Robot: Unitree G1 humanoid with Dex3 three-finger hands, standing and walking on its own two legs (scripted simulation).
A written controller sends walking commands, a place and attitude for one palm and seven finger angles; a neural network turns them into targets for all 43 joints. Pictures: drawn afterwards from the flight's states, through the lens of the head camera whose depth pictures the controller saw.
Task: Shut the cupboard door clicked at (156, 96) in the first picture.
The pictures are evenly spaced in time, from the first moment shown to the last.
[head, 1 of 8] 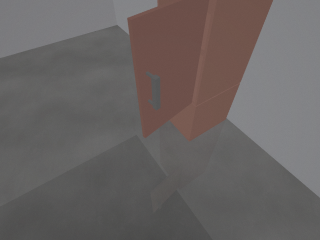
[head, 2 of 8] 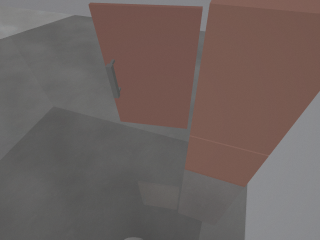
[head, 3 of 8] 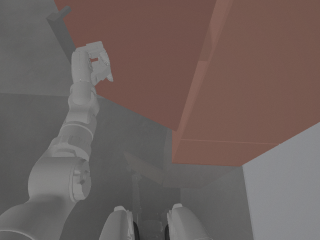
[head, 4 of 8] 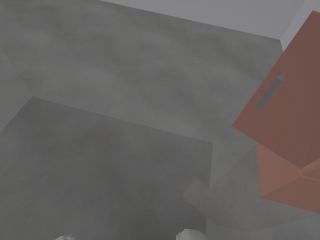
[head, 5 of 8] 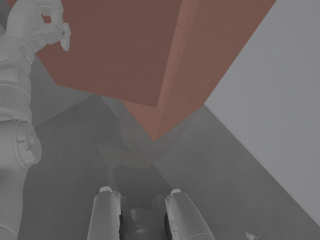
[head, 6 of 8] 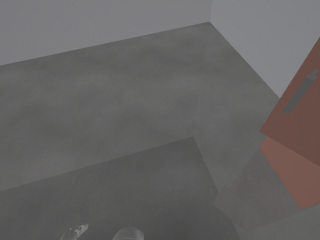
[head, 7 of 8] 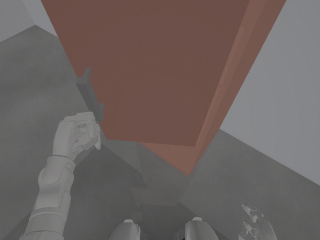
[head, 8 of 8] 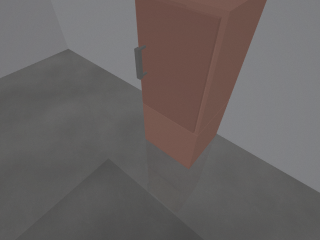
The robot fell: no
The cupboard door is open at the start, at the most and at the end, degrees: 100 100 0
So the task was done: yes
